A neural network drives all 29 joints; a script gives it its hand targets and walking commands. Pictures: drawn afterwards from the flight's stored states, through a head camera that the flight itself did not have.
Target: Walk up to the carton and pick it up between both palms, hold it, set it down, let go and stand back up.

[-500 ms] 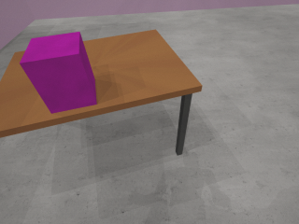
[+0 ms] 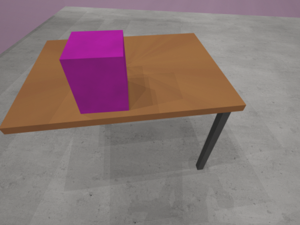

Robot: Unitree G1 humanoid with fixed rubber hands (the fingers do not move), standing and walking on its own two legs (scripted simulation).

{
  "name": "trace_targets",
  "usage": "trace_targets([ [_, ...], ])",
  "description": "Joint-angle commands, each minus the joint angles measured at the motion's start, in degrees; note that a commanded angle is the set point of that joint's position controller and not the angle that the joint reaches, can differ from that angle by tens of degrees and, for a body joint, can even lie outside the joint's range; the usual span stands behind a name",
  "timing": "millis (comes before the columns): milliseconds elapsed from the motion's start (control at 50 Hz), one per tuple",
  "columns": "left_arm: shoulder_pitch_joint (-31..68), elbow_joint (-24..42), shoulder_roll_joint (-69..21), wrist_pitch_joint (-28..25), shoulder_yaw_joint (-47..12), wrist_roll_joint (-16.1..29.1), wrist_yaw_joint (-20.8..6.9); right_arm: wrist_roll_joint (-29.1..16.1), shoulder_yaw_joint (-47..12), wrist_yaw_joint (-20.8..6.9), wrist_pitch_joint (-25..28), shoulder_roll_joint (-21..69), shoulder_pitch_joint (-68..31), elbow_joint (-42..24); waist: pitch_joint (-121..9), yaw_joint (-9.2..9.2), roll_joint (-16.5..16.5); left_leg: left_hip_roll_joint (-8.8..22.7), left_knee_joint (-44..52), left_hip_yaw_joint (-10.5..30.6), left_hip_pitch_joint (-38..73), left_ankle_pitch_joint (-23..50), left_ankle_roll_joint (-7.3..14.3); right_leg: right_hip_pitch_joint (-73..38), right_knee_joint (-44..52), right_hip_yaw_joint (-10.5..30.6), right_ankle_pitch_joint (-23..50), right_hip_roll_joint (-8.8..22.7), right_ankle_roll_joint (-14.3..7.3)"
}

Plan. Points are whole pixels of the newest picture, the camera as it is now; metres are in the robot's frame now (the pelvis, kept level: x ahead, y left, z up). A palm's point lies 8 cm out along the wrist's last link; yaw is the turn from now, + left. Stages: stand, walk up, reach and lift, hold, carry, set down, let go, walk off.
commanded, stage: walk up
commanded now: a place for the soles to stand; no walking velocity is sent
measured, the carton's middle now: (101, 72) +0.69 +0.21 +0.05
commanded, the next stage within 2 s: none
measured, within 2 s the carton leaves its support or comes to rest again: neither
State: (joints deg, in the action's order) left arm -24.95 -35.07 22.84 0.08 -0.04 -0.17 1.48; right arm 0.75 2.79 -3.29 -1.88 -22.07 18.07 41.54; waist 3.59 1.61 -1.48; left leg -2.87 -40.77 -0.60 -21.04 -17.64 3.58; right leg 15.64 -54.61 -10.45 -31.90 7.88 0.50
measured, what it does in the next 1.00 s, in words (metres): walks ahead: right foot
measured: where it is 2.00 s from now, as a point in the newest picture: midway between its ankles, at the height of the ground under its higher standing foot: outside the picture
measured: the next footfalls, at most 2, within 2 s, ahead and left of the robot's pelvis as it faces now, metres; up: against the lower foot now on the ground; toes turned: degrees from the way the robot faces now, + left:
right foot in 0.46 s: +0.16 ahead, -0.12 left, +0.00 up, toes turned -3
left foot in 1.02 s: +0.21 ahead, +0.17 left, +0.00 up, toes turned +8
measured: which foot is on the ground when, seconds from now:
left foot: down 0.00-0.46, up 0.48-1.00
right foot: up 0.00-0.44, down 0.46-1.00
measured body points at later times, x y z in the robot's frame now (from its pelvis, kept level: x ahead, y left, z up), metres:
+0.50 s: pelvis +0.06 -0.03 +0.00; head +0.07 -0.03 +0.45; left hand +0.13 +0.27 -0.08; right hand +0.12 -0.34 -0.10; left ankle +0.04 +0.08 -0.71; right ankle +0.12 -0.11 -0.72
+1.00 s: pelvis +0.11 +0.03 +0.01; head +0.13 +0.02 +0.46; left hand +0.12 +0.35 -0.08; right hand +0.23 -0.26 -0.10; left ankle +0.16 +0.16 -0.71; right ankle +0.12 -0.11 -0.72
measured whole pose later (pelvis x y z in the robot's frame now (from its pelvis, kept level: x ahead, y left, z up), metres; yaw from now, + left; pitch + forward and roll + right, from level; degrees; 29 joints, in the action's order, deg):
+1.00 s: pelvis +0.11 +0.03 +0.01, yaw +10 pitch -2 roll +0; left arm -26.4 -35.0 22.9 -2.1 -0.1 -0.2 2.0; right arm 0.7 3.6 -4.6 -3.0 -23.2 20.4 38.5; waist 3.5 1.6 1.9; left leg -0.3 -40.7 2.0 -23.4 -17.1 1.7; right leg 12.8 -36.3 -10.5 -20.8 8.1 -0.7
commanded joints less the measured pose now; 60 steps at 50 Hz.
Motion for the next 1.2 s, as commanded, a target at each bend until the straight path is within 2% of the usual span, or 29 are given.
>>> trace_targets([
  [0,2.23,7.37,13.66,-1.8,5.84,-0.22,-0.82,0.24,5.45,2.97,1.09,-14.73,3.99,-4.24,3.35,1.76,9.97,11.11,23.75,25.04,12.79,0.35,4.08,19.88,-9.47,10.76,3.45,0.53,-2.64],
  [40,0.75,6.03,12.49,-2.3,5.56,-0.12,-1.21,0.51,5.11,3.08,1.52,-13.14,4.18,-4.85,-2.25,1.01,7.85,10.37,21.31,23.23,18.45,12.25,5.33,17.58,-6.56,10.34,5.43,-1.43,-2.39],
  [80,2.91,6.91,11.24,-2.19,5.11,-0.25,-0.73,0.49,4.82,2.98,2.02,-12.83,8.33,-4.82,-3.24,2.05,10.52,9.7,19.47,23.19,20.29,19.23,4.83,17.55,-3.77,10.85,5.48,-1.8,-2.2],
  [180,6.3,6.23,11.46,-2.01,4.97,-0.72,-0.44,1.11,4.34,3.03,1.39,-12.61,9.99,-6.23,-0.95,4.03,8.22,11.4,19.97,25.48,19.57,15.84,8.21,17.3,2.96,9.32,3.13,-3.75,-1.09],
  [220,5.62,6.09,12.29,-2.18,5.42,-0.34,-0.23,0.85,4.19,3.15,1.26,-12.47,10.75,-6.45,-2.96,4.46,11.24,10.31,19.69,25.11,22.6,17.12,4.74,18.36,3.76,9.44,4.8,-4.84,-0.74],
  [260,7.41,6.83,10.44,-2.78,4.89,-0.32,-0.17,1.19,3.96,3.38,1.48,-13.37,13.05,-5.74,-2.7,4.71,12.09,11.76,18.95,25.82,22.77,24.64,6.37,17.47,6.76,9.1,4.17,-5.21,-0.75],
  [320,5.17,5.3,10.02,-3.4,4.92,-0.22,0.31,1.66,3.82,2.94,0.75,-12.36,9.17,-7.39,-4.42,3.39,11.62,11.66,14.65,24.14,20.25,21.44,8.38,12.37,13.91,9.53,2.74,-5.45,-1.66],
  [360,-1.35,3.32,10.16,-3.78,5.26,-0.56,0.72,1.05,3.1,2.29,0.24,-11.27,3.28,-9.27,-5.53,-1.09,10.37,8.29,8.6,18.52,9.56,15.11,6.97,-2.05,26.8,7.47,10.92,-6.97,-2.05],
  [380,-6.44,1.14,11.11,-4.06,5.88,-0.69,1.33,0.55,2.93,2.02,0.02,-10.01,-0.34,-10.24,-7.68,-4.42,7.35,6.09,3.78,16.29,1.57,8.82,4.66,-15.31,33.43,8.12,19.82,-5.93,-2.58],
  [400,-10.36,-0.35,14.3,-4.04,6.47,-1.44,1.85,0.63,1.53,1.6,0.29,-6.36,-0.57,-9.84,-9.03,-7.07,0.69,0.9,-6.06,9.72,-7.08,0.4,1.1,-24.8,35.6,17.31,21.94,3.68,-4.44],
  [420,-14.38,-0.34,17.98,-3.57,8.34,-3.02,2.69,0.92,1.32,1.58,0.22,-4.41,0.23,-10.31,-9.66,-8.24,-5.16,-3.45,-17.44,9.26,-17.63,-13.47,-2.06,-29.19,35.63,32.02,15.16,17.19,-7.7],
  [440,-10.35,1.49,17.94,-3.03,8.82,-3.45,3.11,2.0,1.88,1.87,-0.3,-7.82,1.13,-10.51,-4.43,-7.21,-0.96,-0.52,-24.48,11.13,-21.31,-15.42,-3.05,-22.25,38.84,36.73,0.53,21.87,-12.42],
  [460,-6.24,3.59,18.21,-2.67,9.05,-2.94,3.35,2.17,3.55,2.04,-0.67,-11.16,2.17,-10.46,0.04,-5.14,2.72,1.35,-27.34,11.49,-21.65,-13.58,-3.44,-15.07,42.78,37.05,-11.93,22.33,-13.67],
  [500,1.46,6.47,18.86,-3.67,8.31,-2.6,3.03,1.68,5.2,0.49,-1.71,-13.9,4.81,-10.56,10.5,0.08,-0.9,3.34,-30.33,11.29,-21.16,-7.31,-4.21,-1.76,46.12,31.92,-21.91,18.84,-12.0],
  [520,1.17,6.92,17.27,-4.23,7.8,-2.23,2.89,1.52,5.69,0.0,-1.66,-14.28,3.96,-9.79,11.7,-0.42,1.86,3.25,-30.01,11.33,-19.47,-4.37,-4.49,0.66,46.77,29.67,-20.55,16.2,-9.56],
  [600,-4.05,5.68,16.61,-4.81,8.12,-2.14,2.31,0.68,5.55,-1.08,-0.74,-10.04,6.65,-8.14,8.36,-1.6,-5.18,1.03,-24.52,9.72,-12.22,4.64,-4.08,-1.22,43.06,17.61,-5.45,7.09,0.86],
  [660,-3.51,6.75,15.99,-4.58,8.23,-2.02,1.41,0.5,4.59,-0.58,-0.88,-9.98,6.56,-6.75,3.93,-2.21,-12.95,0.64,-22.48,7.51,-14.69,4.57,-4.47,-9.24,39.75,11.92,4.1,7.05,-3.01],
  [780,-8.33,6.51,16.09,-3.83,8.47,-1.9,1.13,1.16,3.07,-0.03,-0.32,-9.06,-0.17,-8.74,1.56,-5.93,-15.03,3.23,-10.7,5.38,-18.33,-2.7,-4.84,-19.22,34.75,12.53,22.38,11.79,-9.94],
  [820,-5.65,6.51,16.5,-3.52,8.22,-1.73,1.23,1.43,2.9,-0.17,0.09,-9.29,-0.38,-8.65,0.79,-5.09,-11.63,5.38,-7.72,5.01,-15.6,-3.68,-4.14,-18.15,33.8,11.44,22.59,13.66,-10.95],
  [860,-2.58,7.78,17.41,-3.22,8.22,-2.14,1.03,1.28,2.8,-0.88,0.06,-8.87,-1.27,-9.22,0.46,-4.4,-14.49,7.23,-1.5,2.7,-9.45,-3.56,-3.05,-12.89,33.21,8.26,15.96,13.08,-11.2],
  [900,1.83,7.91,17.8,-2.91,7.99,-1.69,0.87,1.26,3.12,-1.15,0.63,-9.12,1.06,-8.13,-0.37,-2.48,-11.49,6.74,5.39,0.35,0.24,1.16,-2.34,-5.82,29.73,5.93,9.29,11.89,-9.47],
  [920,2.93,7.82,16.5,-2.9,7.47,-1.69,0.84,1.36,3.9,-1.09,1.14,-9.26,6.23,-6.19,-2.53,0.62,-8.64,5.49,7.21,-0.62,8.38,5.89,-1.65,-0.25,25.04,4.28,6.0,11.0,-8.75],
  [960,-1.09,6.84,10.94,-2.11,5.61,-1.96,0.44,0.83,5.82,0.21,1.67,-13.28,12.85,-2.53,-7.38,3.52,5.1,4.74,11.17,8.63,21.52,-0.86,-0.56,8.23,3.21,3.53,2.03,6.22,-6.33],
  [980,-2.68,7.95,6.64,-2.01,3.79,-0.85,-0.17,1.52,6.95,1.0,1.78,-17.2,12.91,-2.88,-6.18,3.47,16.89,9.85,16.44,22.01,20.97,-9.7,0.88,16.26,-5.33,2.77,-0.69,0.58,-3.91],
  [1000,1.09,9.48,8.17,-1.68,3.94,-0.11,-0.51,0.76,6.07,1.54,1.99,-16.76,10.6,-5.64,-1.41,3.62,14.53,16.03,26.76,38.81,12.61,-23.7,2.07,22.84,-12.61,5.53,-3.17,-5.73,-2.54],
  [1020,3.17,10.56,10.76,-0.98,4.72,-0.12,-0.38,1.05,6.08,2.13,1.99,-17.2,8.35,-7.38,3.35,2.89,11.48,18.82,30.87,42.46,7.75,-31.13,5.48,24.73,-15.43,8.73,-2.53,-4.48,-3.07],
  [1060,0.88,8.77,14.74,-0.46,6.39,-0.61,-0.51,-0.03,6.67,2.74,1.96,-17.03,3.75,-8.37,6.52,1.0,12.65,16.86,31.56,38.43,4.36,-35.79,5.95,23.33,-16.8,9.23,1.18,-1.4,-2.46],
  [1120,-1.03,6.11,14.0,-1.44,6.61,-0.32,-1.46,0.09,5.89,3.29,2.65,-15.91,4.28,-7.25,4.09,0.14,11.17,11.18,26.81,26.08,7.66,-14.04,4.3,18.59,-10.06,11.17,7.32,-0.46,-2.24],
  [1180,0.2,5.98,12.76,-1.17,6.36,-0.91,-1.71,0.83,5.09,3.44,3.05,-14.5,7.35,-7.48,-1.5,1.08,9.49,11.45,23.92,25.05,16.42,-6.29,4.92,17.91,-4.9,11.03,6.16,-2.86,-1.86],
])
